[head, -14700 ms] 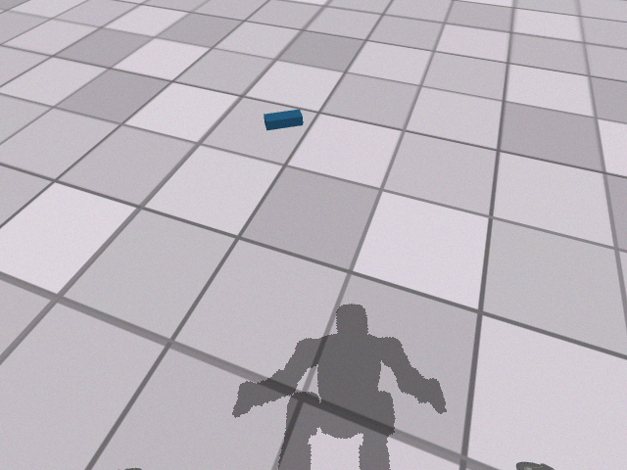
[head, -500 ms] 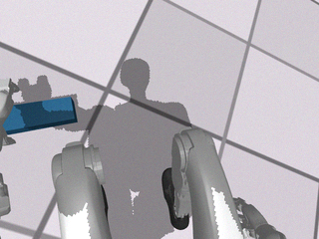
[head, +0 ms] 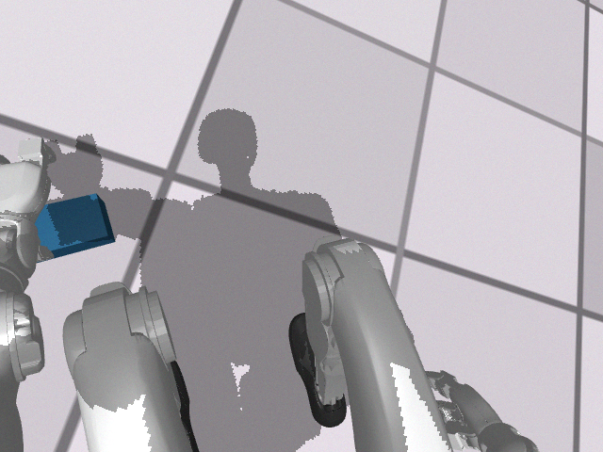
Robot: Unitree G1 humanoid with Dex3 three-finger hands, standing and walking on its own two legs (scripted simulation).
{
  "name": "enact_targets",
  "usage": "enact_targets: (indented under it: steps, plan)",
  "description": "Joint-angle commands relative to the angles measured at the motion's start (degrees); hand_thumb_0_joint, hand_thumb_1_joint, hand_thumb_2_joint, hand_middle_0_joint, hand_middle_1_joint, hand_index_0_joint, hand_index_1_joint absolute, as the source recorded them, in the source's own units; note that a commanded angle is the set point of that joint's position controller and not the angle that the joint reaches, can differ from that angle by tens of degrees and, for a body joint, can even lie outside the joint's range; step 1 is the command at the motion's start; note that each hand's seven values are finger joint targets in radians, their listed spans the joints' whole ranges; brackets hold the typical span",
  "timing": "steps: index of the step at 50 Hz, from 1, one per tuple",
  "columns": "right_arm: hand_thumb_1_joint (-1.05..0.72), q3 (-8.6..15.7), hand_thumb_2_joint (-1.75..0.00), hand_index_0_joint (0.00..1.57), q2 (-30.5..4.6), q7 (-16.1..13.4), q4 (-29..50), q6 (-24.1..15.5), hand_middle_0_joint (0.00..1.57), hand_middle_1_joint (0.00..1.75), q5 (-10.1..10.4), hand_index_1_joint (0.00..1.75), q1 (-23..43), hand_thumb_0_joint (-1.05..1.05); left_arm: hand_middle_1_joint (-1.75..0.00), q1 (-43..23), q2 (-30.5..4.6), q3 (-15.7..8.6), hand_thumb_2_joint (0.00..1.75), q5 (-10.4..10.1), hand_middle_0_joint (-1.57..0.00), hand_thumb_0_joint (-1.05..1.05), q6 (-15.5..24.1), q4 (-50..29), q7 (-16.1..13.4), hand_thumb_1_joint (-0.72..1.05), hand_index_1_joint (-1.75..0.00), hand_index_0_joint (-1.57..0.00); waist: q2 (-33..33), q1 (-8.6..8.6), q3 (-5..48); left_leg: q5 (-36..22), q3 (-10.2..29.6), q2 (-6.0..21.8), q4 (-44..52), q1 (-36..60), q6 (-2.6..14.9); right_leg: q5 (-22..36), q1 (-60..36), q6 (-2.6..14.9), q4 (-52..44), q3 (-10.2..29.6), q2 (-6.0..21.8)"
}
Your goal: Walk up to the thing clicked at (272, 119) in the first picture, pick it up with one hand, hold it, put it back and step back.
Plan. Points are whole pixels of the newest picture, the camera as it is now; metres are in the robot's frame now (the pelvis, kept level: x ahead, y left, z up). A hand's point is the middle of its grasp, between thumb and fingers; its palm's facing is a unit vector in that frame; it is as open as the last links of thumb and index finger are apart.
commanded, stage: approach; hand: left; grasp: from above
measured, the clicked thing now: (37, 235) +0.44 +0.32 -0.29
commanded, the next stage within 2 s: close in in 0.20 s
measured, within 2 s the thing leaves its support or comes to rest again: neither
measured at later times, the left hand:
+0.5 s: hand (7, 241) +0.41 +0.31 -0.17, palm faces -0.46 -0.11 -0.88, open 14.3 cm
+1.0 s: hand (25, 232) +0.43 +0.32 -0.24, palm faces -0.43 -0.15 -0.89, open 14.3 cm
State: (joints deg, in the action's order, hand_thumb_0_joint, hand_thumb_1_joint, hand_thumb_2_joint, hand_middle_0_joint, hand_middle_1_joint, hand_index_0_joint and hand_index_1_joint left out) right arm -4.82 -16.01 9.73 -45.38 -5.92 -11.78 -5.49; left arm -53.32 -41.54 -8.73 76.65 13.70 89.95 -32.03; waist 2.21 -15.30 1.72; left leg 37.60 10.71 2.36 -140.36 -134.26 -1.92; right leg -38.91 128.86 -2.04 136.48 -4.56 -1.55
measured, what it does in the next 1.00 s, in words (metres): stands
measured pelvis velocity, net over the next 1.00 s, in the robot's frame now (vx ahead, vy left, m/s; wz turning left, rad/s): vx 0.01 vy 0.00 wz -0.05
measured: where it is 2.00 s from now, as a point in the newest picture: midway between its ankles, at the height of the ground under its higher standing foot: (252, 411)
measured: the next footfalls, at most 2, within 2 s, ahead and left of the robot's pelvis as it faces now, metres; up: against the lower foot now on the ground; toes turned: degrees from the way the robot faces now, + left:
none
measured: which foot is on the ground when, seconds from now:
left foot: down 0.00-1.00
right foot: down 0.00-1.00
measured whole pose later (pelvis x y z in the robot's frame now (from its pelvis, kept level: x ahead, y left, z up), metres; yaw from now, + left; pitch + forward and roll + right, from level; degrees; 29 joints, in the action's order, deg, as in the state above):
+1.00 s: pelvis +0.01 +0.00 -0.02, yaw -3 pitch +28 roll -10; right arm -8.8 -16.7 14.9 -47.0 -11.9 -17.9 -5.4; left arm -51.1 -50.4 -13.7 73.9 14.8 95.4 -35.4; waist 4.9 -17.6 -4.6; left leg 40.5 14.0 2.0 -147.0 -135.6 -2.4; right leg -40.6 129.3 -3.0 140.9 -6.5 -2.7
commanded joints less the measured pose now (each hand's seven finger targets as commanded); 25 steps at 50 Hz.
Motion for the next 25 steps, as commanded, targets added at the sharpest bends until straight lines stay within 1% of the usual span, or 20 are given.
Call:
enact_targets:
  steps: [1,2,3,4,7,8,9,10,11,12,13,14,15,17,18,20,21,22,24,25]
  plan:
    - [-0.89,3.84,-0.89,0.2,-14.78,-0.17,1.63,-0.77,0.2,0.3,0.04,0.3,-8.95,0.0,-1.02,-12.89,-21.7,-4.57,1.01,-2.04,-0.06,0.0,-3.46,-7.05,-2.84,-0.56,-1.02,-0.06,-17.6,3.82,36.89,-5.83,-9.34,-1.9,12.13,26.41,3.87,9.97,-18.33,3.36,-14.18,-3.51,-1.62]
    - [-0.89,4.06,-0.89,0.2,-14.52,-0.06,1.75,-0.78,0.2,0.3,0.06,0.3,-8.81,0.0,-1.02,-11.92,-22.53,-5.41,1.02,-2.76,-0.06,0.0,-3.98,-8.96,-2.19,-0.56,-1.02,-0.06,-18.32,4.86,39.34,-6.75,-9.39,-1.75,12.35,27.34,3.83,10.7,-20.14,3.36,-14.36,-3.2,-1.79]
    - [-0.89,4.25,-0.89,0.2,-14.82,0.0,1.92,-0.92,0.2,0.3,0.26,0.3,-8.8,0.0,-1.01,-10.91,-23.18,-6.05,1.03,-3.56,-0.07,0.0,-4.36,-9.54,-1.68,-0.58,-1.02,-0.06,-18.13,5.13,39.79,-6.91,-9.41,-1.8,12.07,27.23,3.91,10.87,-20.21,3.33,-13.92,-3.36,-1.63]
    - [-0.89,4.43,-0.89,0.2,-14.36,0.12,2.24,-0.91,0.2,0.3,0.4,0.3,-8.57,0.0,-1.01,-8.87,-22.36,-5.92,1.02,-4.51,-0.06,0.0,-4.67,-9.75,-0.73,-0.58,-1.02,-0.06,-18.17,5.54,40.28,-7.28,-9.47,-1.72,12.22,27.06,3.99,11.34,-21.21,3.23,-14.16,-3.11,-1.7]
    - [-0.9,5.15,-0.89,0.2,-13.47,0.2,1.49,-0.64,0.2,0.3,0.51,0.3,-9.38,0.0,-1.02,-8.5,-20.17,-4.23,1.01,-6.81,-0.06,0.0,-4.02,-12.88,2.93,-0.59,-1.02,-0.06,-17.1,4.77,39.05,-5.65,-8.95,-1.71,12.82,24.86,4.09,9.95,-21.05,3.25,-14.91,-3.21,-1.74]
    - [-0.9,5.35,-0.89,0.2,-13.13,0.21,1.2,-0.58,0.2,0.3,0.61,0.3,-9.96,0.0,-1.01,-8.95,-18.39,-2.45,1.02,-7.47,-0.06,0.0,-3.69,-13.19,4.45,-0.59,-1.02,-0.05,-15.88,4.03,38.09,-5.06,-8.73,-1.65,12.4,24.23,4.19,9.49,-20.68,3.16,-15.27,-3.02,-1.66]
    - [-0.9,5.94,-0.89,0.2,-13.4,0.1,0.99,-0.44,0.2,0.3,0.79,0.3,-10.68,0.0,-1.03,-10.78,-18.21,-1.88,1.0,-7.95,-0.06,0.0,-2.83,-16.73,5.77,-0.58,-1.03,-0.06,-16.0,3.46,38.72,-4.51,-8.46,-1.69,12.85,24.36,4.1,8.88,-20.66,3.27,-15.69,-3.09,-1.66]
    - [-0.9,6.27,-0.89,0.2,-13.48,0.06,0.55,-0.24,0.2,0.3,0.86,0.3,-11.48,0.0,-1.02,-10.14,-16.31,-0.77,1.01,-8.5,-0.06,0.0,-2.15,-16.85,6.9,-0.58,-1.03,-0.06,-16.13,3.35,38.38,-4.46,-8.27,-1.7,13.05,24.66,3.9,8.81,-20.59,3.28,-15.91,-3.41,-1.52]
    - [-0.9,7.15,-0.89,0.2,-14.27,-0.03,1.65,-0.33,0.2,0.3,1.0,0.3,-11.57,0.0,-1.02,-11.3,-16.4,-0.97,1.01,-9.08,-0.06,0.0,-1.08,-20.48,7.75,-0.58,-1.02,-0.06,-15.61,2.65,39.39,-5.81,-7.96,-1.58,13.03,26.14,3.75,10.3,-20.4,3.31,-15.91,-3.96,-1.46]
    - [-0.9,7.51,-0.89,0.2,-14.13,-0.18,0.34,-0.15,0.2,0.3,1.47,0.3,-13.01,0.0,-1.02,-9.58,-11.35,2.62,1.01,-9.15,-0.06,0.0,-0.53,-18.85,8.77,-0.58,-1.02,-0.06,-15.68,2.31,38.01,-4.67,-7.76,-1.6,13.7,27.1,3.45,9.15,-18.86,3.5,-16.44,-4.28,-1.42]
    - [-0.9,7.78,-0.89,0.2,-13.9,0.0,0.34,-0.08,0.2,0.3,1.6,0.3,-13.26,0.0,-1.02,-10.29,-9.28,4.01,1.01,-9.1,-0.06,0.0,0.41,-20.57,9.44,-0.57,-1.02,-0.06,-16.22,1.3,37.56,-5.31,-7.53,-1.56,13.93,27.81,3.21,9.95,-18.57,3.62,-16.2,-4.81,-1.48]
    - [-0.9,8.07,-0.89,0.2,-13.95,-0.1,0.07,0.09,0.2,0.3,2.3,0.3,-13.55,0.0,-1.02,-9.42,-7.8,5.29,1.0,-9.28,-0.07,0.0,0.98,-19.31,9.77,-0.56,-1.02,-0.07,-15.02,1.76,36.67,-4.08,-7.25,-1.54,14.45,27.8,3.16,8.53,-17.56,3.65,-16.93,-4.87,-1.58]
    - [-0.9,8.12,-0.89,0.2,-14.14,-0.24,0.05,0.24,0.2,0.3,2.56,0.3,-13.96,0.0,-1.02,-9.56,-8.4,5.06,1.02,-9.13,-0.07,0.0,1.69,-19.82,9.63,-0.57,-1.02,-0.06,-14.09,1.64,36.57,-4.49,-7.0,-1.63,14.42,27.8,3.12,8.85,-17.64,3.65,-16.97,-5.22,-1.52]
    - [-0.89,7.65,-0.89,0.2,-14.32,-0.56,0.26,0.64,0.2,0.3,2.88,0.3,-13.23,0.0,-1.0,-9.79,-11.01,3.05,1.0,-7.87,-0.06,0.0,2.84,-20.14,8.19,-0.57,-0.99,-0.06,-16.19,3.32,36.63,-6.59,-6.51,-1.69,15.29,30.48,2.54,10.13,-16.62,3.92,-15.35,-5.69,-1.18]
    - [-0.89,7.19,-0.89,0.2,-13.92,-0.46,0.09,0.81,0.2,0.3,2.74,0.3,-12.98,0.0,-0.99,-8.78,-10.24,3.96,1.01,-6.29,-0.06,0.0,2.94,-16.14,7.58,-0.58,-0.99,-0.06,-15.5,2.73,34.8,-7.31,-6.85,-1.5,14.46,30.15,2.61,11.16,-16.27,3.86,-15.19,-5.65,-1.5]
    - [-0.89,6.27,-0.89,0.2,-13.88,-0.32,0.32,1.08,0.2,0.3,2.55,0.3,-12.32,0.0,-0.98,-10.93,-11.38,2.75,1.04,-4.69,-0.07,0.0,3.86,-13.82,5.32,-0.57,-0.99,-0.05,-14.08,1.76,32.73,-7.72,-6.69,-1.44,13.72,28.44,2.84,11.57,-15.32,3.72,-14.8,-5.96,-1.68]
    - [-0.89,5.91,-0.89,0.2,-14.17,-0.48,0.55,1.13,0.2,0.3,2.28,0.3,-11.78,0.0,-0.97,-12.15,-12.46,1.51,1.04,-4.3,-0.07,0.0,4.36,-13.98,3.92,-0.58,-0.99,-0.05,-14.23,2.05,33.06,-8.24,-6.73,-1.49,13.68,28.53,2.88,12.0,-15.53,3.58,-14.76,-6.02,-1.56]
    - [-0.89,5.48,-0.89,0.2,-13.98,-0.44,0.02,0.95,0.2,0.3,2.03,0.3,-11.43,0.0,-0.97,-11.93,-13.65,1.02,1.05,-2.94,-0.07,0.0,4.31,-10.96,2.62,-0.59,-0.99,-0.05,-15.49,2.16,31.67,-8.4,-7.18,-1.53,13.48,28.6,2.87,12.15,-15.1,3.64,-14.29,-5.78,-1.53]
    - [-0.89,4.87,-0.89,0.2,-14.45,0.01,-0.17,0.68,0.2,0.3,0.84,0.3,-11.0,0.0,-0.96,-13.36,-15.13,-0.41,1.05,-0.67,-0.06,0.0,4.61,-8.86,0.2,-0.59,-0.98,-0.04,-16.61,1.19,31.14,-8.55,-6.67,-1.44,13.69,30.25,2.74,11.82,-13.72,3.46,-12.84,-6.74,-1.65]
    - [-0.89,4.95,-0.9,0.2,-14.68,0.03,-0.1,0.65,0.2,0.3,0.52,0.3,-10.41,0.0,-0.97,-15.53,-17.7,-2.1,1.03,-0.25,-0.06,0.0,5.0,-10.43,-1.06,-0.56,-0.99,-0.04,-17.79,1.8,32.89,-7.95,-6.82,-1.46,13.64,30.72,2.7,11.43,-13.98,3.48,-13.13,-6.51,-1.71]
